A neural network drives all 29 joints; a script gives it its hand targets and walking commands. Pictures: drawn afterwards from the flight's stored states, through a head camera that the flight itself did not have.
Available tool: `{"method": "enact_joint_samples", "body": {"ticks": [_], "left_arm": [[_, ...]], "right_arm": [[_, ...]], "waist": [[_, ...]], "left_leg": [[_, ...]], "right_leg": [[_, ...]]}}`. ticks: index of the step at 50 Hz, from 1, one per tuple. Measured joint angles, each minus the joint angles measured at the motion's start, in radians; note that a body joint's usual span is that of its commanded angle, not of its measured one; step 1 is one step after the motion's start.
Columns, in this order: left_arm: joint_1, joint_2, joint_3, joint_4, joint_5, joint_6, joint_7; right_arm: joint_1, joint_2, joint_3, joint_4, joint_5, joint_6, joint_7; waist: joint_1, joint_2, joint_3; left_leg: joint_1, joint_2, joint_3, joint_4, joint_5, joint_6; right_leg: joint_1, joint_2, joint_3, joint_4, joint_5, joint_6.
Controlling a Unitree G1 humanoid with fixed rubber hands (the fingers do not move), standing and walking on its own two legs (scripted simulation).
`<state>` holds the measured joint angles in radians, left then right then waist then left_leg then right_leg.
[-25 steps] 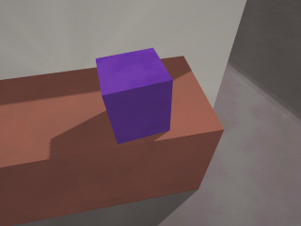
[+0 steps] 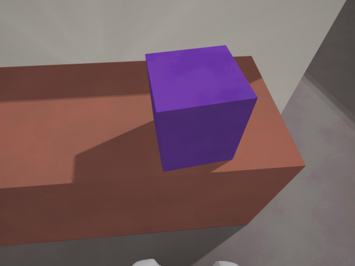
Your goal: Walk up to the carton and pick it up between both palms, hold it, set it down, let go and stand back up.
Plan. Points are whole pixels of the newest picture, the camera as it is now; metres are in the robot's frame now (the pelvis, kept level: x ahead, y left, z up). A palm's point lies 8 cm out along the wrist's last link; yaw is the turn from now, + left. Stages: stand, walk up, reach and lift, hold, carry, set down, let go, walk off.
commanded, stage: walk up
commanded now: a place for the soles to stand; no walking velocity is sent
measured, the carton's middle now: (192, 111) +0.49 -0.01 +0.03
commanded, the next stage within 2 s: none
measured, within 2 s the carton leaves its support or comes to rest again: neither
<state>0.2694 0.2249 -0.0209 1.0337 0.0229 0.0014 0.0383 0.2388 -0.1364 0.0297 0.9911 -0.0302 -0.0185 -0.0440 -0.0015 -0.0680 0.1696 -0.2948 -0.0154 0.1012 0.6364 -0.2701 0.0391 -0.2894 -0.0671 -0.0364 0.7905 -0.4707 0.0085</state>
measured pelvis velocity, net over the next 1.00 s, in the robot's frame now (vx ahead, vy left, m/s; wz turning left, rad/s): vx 0.02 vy -0.09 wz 0.23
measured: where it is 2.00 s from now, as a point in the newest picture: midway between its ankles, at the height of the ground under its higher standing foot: outside the picture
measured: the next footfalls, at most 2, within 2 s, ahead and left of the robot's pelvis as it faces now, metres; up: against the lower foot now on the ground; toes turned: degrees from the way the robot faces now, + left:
right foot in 0.02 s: +0.07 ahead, -0.18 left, +0.00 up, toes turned +8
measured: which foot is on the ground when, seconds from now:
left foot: down 0.00-1.00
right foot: up 0.00-0.00, down 0.02-1.00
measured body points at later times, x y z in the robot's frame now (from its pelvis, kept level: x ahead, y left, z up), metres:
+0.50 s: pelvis +0.01 -0.01 +0.01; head +0.03 -0.01 +0.46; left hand +0.04 +0.24 -0.14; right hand +0.07 -0.26 -0.13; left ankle +0.05 +0.11 -0.72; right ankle +0.02 -0.12 -0.72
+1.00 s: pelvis +0.02 -0.09 +0.01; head +0.03 -0.08 +0.46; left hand +0.02 +0.15 -0.15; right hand +0.11 -0.31 -0.13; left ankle +0.03 +0.04 -0.72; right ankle +0.03 -0.18 -0.72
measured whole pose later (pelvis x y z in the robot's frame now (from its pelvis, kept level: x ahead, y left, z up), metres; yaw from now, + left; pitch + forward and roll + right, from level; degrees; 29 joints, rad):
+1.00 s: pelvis +0.02 -0.09 +0.01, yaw +13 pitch -2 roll -1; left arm 0.23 0.20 -0.04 0.99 0.01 0.02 0.01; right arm 0.30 -0.19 0.02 0.95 -0.02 -0.02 -0.03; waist -0.01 0.00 0.06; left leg -0.30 0.00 -0.06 0.63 -0.28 -0.01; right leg -0.20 -0.01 -0.17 0.59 -0.35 -0.04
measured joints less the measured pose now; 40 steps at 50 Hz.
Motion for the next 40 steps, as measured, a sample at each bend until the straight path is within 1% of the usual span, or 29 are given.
{"method": "enact_joint_samples", "body": {"ticks": [1, 2, 4, 7, 9, 15, 24, 26, 27, 29, 30, 33, 35, 36, 37, 38, 40], "left_arm": [[-0.012, -0.001, 0.0, -0.008, 0.0, -0.005, 0.0], [-0.027, -0.009, 0.001, -0.01, 0.001, -0.006, 0.001], [-0.048, -0.024, 0.0, -0.013, -0.01, -0.002, -0.004], [-0.073, -0.031, -0.003, -0.012, -0.029, 0.007, -0.012], [-0.09, -0.031, -0.006, -0.011, -0.032, 0.007, -0.014], [-0.114, -0.017, -0.01, -0.008, -0.029, 0.009, -0.02], [-0.1, 0.006, -0.012, 0.016, -0.029, 0.017, -0.022], [-0.09, 0.018, -0.005, 0.008, -0.008, 0.031, -0.03], [-0.084, 0.026, -0.001, 0.002, 0.002, 0.04, -0.033], [-0.073, 0.045, 0.006, -0.012, 0.019, 0.054, -0.039], [-0.07, 0.054, 0.01, -0.018, 0.023, 0.057, -0.041], [-0.058, 0.071, 0.02, -0.038, 0.026, 0.049, -0.045], [-0.05, 0.076, 0.024, -0.049, 0.024, 0.039, -0.046], [-0.046, 0.073, 0.025, -0.052, 0.021, 0.031, -0.046], [-0.043, 0.062, 0.026, -0.05, 0.018, 0.024, -0.045], [-0.035, 0.051, 0.024, -0.05, 0.01, 0.021, -0.044], [-0.023, 0.026, 0.018, -0.046, -0.006, 0.023, -0.04]], "right_arm": [[-0.007, -0.003, 0.003, -0.002, 0.001, 0.004, 0.004], [-0.017, -0.011, 0.004, -0.003, 0.004, 0.009, 0.008], [-0.029, -0.028, 0.005, -0.005, 0.017, 0.022, 0.012], [-0.04, -0.047, 0.006, -0.004, 0.019, 0.027, 0.013], [-0.041, -0.058, 0.006, -0.001, 0.018, 0.021, 0.015], [-0.027, -0.085, 0.006, 0.01, 0.022, 0.009, 0.016], [-0.014, -0.099, 0.0, 0.013, 0.023, 0.009, 0.017], [0.001, -0.09, -0.005, -0.005, 0.012, 0.005, 0.01], [0.011, -0.084, -0.008, -0.014, 0.007, 0.002, 0.004], [0.029, -0.07, -0.015, -0.028, 0.004, 0.0, -0.009], [0.036, -0.065, -0.018, -0.034, 0.0, -0.001, -0.016], [0.052, -0.055, -0.027, -0.046, -0.01, -0.003, -0.026], [0.059, -0.055, -0.03, -0.051, -0.013, 0.0, -0.022], [0.058, -0.059, -0.029, -0.051, -0.012, 0.005, -0.015], [0.055, -0.068, -0.028, -0.048, -0.01, 0.011, -0.008], [0.057, -0.074, -0.026, -0.046, -0.005, 0.019, -0.001], [0.07, -0.084, -0.027, -0.047, -0.002, 0.031, 0.004]], "waist": [[0.0, 0.005, 0.002], [-0.003, 0.024, 0.006], [-0.014, 0.059, -0.006], [-0.021, 0.081, -0.033], [-0.021, 0.089, -0.043], [-0.015, 0.09, -0.063], [-0.009, 0.081, -0.069], [-0.007, 0.069, -0.074], [-0.005, 0.06, -0.079], [-0.008, 0.041, -0.084], [-0.011, 0.031, -0.082], [-0.018, 0.01, -0.071], [-0.02, 0.005, -0.065], [-0.019, 0.012, -0.06], [-0.022, 0.035, -0.054], [-0.027, 0.052, -0.059], [-0.024, 0.071, -0.085]], "left_leg": [[0.0, 0.001, 0.0, 0.008, -0.004, -0.003], [0.0, 0.011, -0.009, 0.019, -0.011, -0.008], [0.0, 0.027, -0.03, 0.016, -0.014, -0.016], [0.004, 0.03, -0.045, -0.017, 0.003, -0.022], [0.007, 0.031, -0.052, -0.034, 0.012, -0.021], [0.013, 0.028, -0.072, -0.061, 0.026, -0.024], [0.003, 0.023, -0.101, -0.069, 0.039, -0.028], [-0.01, 0.018, -0.105, -0.06, 0.037, -0.028], [-0.019, 0.017, -0.107, -0.052, 0.034, -0.028], [-0.038, 0.014, -0.11, -0.046, 0.032, -0.027], [-0.044, 0.012, -0.112, -0.047, 0.035, -0.029], [-0.053, 0.012, -0.12, -0.053, 0.047, -0.049], [-0.061, 0.02, -0.13, -0.041, 0.045, -0.067], [-0.067, 0.031, -0.14, -0.022, 0.038, -0.079], [-0.072, 0.048, -0.16, 0.003, 0.023, -0.076], [-0.081, 0.053, -0.183, 0.032, -0.03, -0.067], [-0.107, 0.04, -0.194, 0.126, -0.171, -0.051]], "right_leg": [[0.016, -0.002, -0.001, -0.071, 0.094, -0.004], [0.029, 0.008, -0.011, -0.093, 0.129, -0.007], [0.047, 0.025, -0.032, -0.121, 0.131, -0.012], [0.061, 0.032, -0.047, -0.165, 0.136, -0.016], [0.069, 0.035, -0.055, -0.189, 0.147, -0.018], [0.088, 0.036, -0.076, -0.226, 0.159, -0.021], [0.094, 0.034, -0.106, -0.244, 0.165, -0.026], [0.074, 0.029, -0.108, -0.212, 0.138, -0.027], [0.055, 0.032, -0.1, -0.18, 0.092, -0.022], [0.006, 0.044, -0.057, -0.091, -0.013, -0.008], [-0.018, 0.045, -0.035, -0.048, -0.039, -0.001], [-0.056, 0.03, 0.011, 0.0, -0.027, 0.015], [-0.039, 0.013, 0.025, -0.063, 0.032, 0.016], [-0.022, 0.015, 0.017, -0.112, 0.116, 0.012], [-0.007, 0.034, -0.005, -0.125, 0.151, 0.002], [0.004, 0.046, -0.025, -0.132, 0.151, -0.009], [0.021, 0.055, -0.052, -0.154, 0.136, -0.028]]}}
